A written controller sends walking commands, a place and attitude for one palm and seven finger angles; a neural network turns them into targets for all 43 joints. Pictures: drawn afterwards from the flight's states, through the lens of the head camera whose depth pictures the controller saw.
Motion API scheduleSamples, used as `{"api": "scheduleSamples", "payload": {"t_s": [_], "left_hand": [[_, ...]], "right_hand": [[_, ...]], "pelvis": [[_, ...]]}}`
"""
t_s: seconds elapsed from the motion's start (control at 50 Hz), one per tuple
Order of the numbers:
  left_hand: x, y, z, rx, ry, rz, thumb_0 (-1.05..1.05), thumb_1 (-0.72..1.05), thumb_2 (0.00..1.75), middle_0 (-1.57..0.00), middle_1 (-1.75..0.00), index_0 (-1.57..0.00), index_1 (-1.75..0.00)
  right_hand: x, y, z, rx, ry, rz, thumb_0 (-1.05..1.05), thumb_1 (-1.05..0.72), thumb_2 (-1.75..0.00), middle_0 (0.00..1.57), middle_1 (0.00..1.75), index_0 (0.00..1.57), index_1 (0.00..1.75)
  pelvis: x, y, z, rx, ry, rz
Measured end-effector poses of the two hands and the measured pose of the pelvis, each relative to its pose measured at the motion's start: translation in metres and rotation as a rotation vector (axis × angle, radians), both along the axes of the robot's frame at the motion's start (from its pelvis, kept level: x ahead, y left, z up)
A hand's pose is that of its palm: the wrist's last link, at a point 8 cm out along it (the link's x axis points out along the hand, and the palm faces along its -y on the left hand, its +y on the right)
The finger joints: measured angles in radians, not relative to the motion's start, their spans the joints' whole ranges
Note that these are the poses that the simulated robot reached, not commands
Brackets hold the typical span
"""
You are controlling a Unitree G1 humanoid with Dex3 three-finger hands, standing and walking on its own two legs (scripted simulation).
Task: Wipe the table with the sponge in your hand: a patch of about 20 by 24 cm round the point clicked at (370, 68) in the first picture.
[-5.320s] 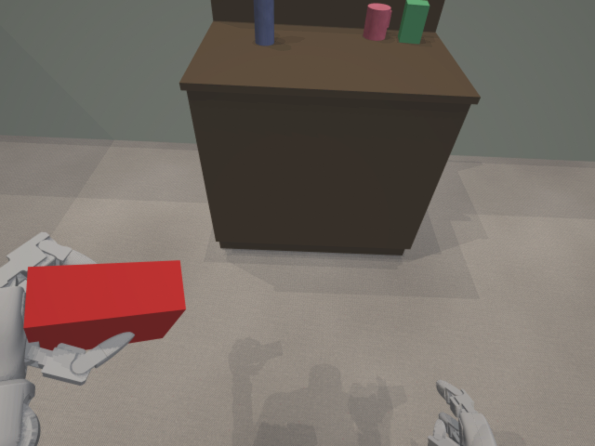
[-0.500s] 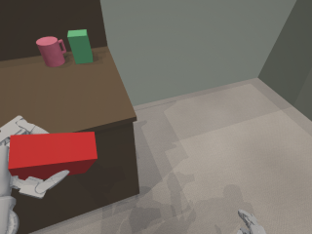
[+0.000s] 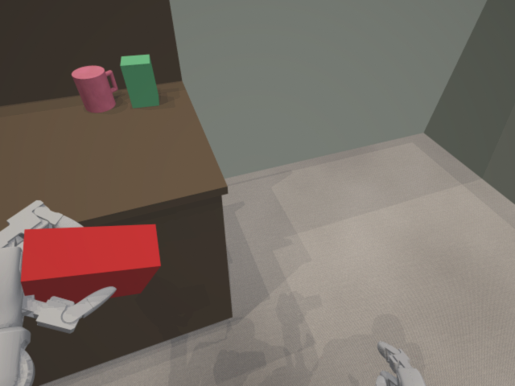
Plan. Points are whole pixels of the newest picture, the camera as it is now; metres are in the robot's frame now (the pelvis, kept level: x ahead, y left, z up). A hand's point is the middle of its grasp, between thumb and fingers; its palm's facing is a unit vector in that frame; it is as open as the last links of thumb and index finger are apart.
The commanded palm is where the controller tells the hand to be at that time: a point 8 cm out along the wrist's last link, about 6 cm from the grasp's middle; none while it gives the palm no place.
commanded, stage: look again from close up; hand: left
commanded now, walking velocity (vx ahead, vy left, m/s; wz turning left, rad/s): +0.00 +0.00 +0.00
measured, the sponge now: (112, 265) +0.22 +0.20 +0.14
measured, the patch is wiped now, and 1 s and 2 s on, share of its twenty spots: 0.00 0.00 0.00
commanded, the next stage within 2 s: shuffle to correct the standing spot in 0.28 s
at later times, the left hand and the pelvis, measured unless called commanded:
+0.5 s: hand (25, 227) +0.25 +0.31 +0.17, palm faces +0.43 -0.84 -0.34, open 9.7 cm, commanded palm +0.19 +0.33 +0.18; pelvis +0.03 +0.05 +0.00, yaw +0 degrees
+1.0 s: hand (45, 188) +0.32 +0.33 +0.16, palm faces +0.42 -0.83 -0.37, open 9.7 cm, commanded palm +0.27 +0.36 +0.18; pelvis +0.11 +0.08 -0.02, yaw +0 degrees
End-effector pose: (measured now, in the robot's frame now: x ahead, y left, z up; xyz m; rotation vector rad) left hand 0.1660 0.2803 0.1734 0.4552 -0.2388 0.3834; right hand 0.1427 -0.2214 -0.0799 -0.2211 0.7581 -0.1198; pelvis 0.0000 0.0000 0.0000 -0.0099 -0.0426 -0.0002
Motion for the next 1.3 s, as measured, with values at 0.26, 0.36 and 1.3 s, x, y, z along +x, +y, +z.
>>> {"api": "scheduleSamples", "payload": {"t_s": [0.26, 0.36, 1.3], "left_hand": [[0.029, 0.033, -0.007, -0.017, -0.029, -0.131, 0.0, -0.45, 0.99, -0.8, -1.33, -0.78, -1.33], [0.036, 0.051, -0.012, 0.021, -0.019, -0.126, 0.0, -0.45, 0.99, -0.8, -1.33, -0.78, -1.33], [0.152, 0.091, 0.021, 0.207, -0.066, -0.108, 0.0, -0.45, 1.0, -0.8, -1.33, -0.78, -1.33]], "right_hand": [[-0.005, 0.024, 0.02, -0.022, -0.057, -0.008, 0.01, -0.91, -0.9, 0.2, 0.3, 0.2, 0.3], [0.012, 0.043, 0.023, -0.028, -0.06, 0.032, 0.01, -0.91, -0.9, 0.2, 0.3, 0.2, 0.3], [0.145, 0.089, -0.034, 0.056, 0.048, 0.034, 0.01, -0.9, -0.9, 0.2, 0.3, 0.2, 0.3]], "pelvis": [[0.004, 0.037, 0.004, -0.003, 0.01, -0.04], [0.012, 0.045, 0.003, 0.005, 0.011, -0.014], [0.14, 0.093, -0.024, -0.009, 0.019, 0.022]]}}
